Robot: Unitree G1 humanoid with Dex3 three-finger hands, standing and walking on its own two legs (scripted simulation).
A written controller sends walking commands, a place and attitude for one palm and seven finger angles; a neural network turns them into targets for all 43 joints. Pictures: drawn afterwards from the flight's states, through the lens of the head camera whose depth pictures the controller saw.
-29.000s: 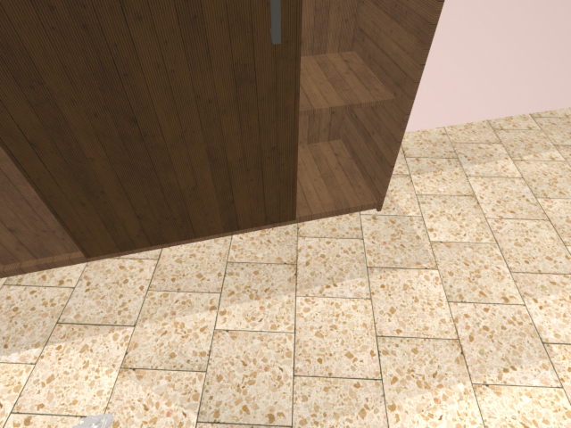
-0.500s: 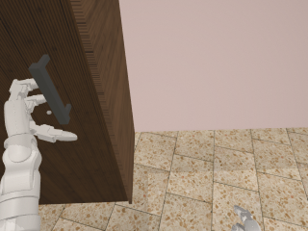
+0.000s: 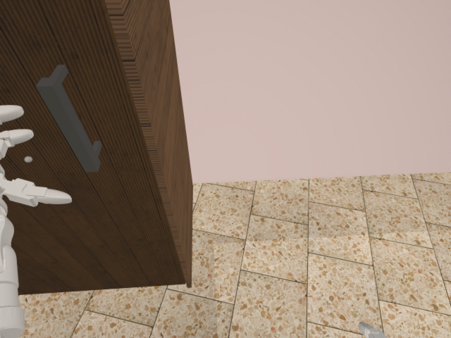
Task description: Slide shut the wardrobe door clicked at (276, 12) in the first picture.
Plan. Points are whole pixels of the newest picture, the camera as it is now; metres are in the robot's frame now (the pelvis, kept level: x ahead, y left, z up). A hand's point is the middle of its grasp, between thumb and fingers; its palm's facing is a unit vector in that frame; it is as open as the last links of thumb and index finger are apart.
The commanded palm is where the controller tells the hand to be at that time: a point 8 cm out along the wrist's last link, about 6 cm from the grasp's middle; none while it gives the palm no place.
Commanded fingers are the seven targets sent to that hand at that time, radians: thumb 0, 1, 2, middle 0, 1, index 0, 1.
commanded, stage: slip the hand off the handle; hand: left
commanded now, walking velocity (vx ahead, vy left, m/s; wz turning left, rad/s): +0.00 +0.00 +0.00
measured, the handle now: (77, 122) +0.39 +0.27 +0.19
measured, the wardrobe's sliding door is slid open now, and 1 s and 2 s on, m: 0.00 0.00 0.00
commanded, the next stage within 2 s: draw the hand back to the body in 0.56 s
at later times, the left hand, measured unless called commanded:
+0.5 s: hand (7, 219) +0.23 +0.30 +0.17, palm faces +0.48 -0.85 -0.21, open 14.7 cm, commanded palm +0.18 +0.34 +0.17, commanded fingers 0.00 -0.55 0.20 -0.25 -1.15 -0.25 -1.15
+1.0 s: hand (12, 227) +0.21 +0.28 +0.18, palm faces +0.22 -0.97 -0.07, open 14.7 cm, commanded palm +0.16 +0.33 +0.18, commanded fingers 0.00 -0.55 0.20 -0.25 -1.15 -0.25 -1.15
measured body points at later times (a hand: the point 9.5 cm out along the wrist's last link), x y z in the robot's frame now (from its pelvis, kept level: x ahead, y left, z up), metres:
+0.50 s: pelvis +0.00 +0.01 +0.01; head -0.02 +0.00 +0.45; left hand +0.19 +0.35 +0.18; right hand +0.21 -0.20 -0.07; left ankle +0.02 +0.12 -0.73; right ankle -0.01 -0.11 -0.73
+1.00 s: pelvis +0.00 -0.01 +0.01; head -0.04 -0.03 +0.46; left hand +0.19 +0.33 +0.18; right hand +0.20 -0.24 -0.05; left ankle +0.02 +0.12 -0.73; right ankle -0.01 -0.11 -0.73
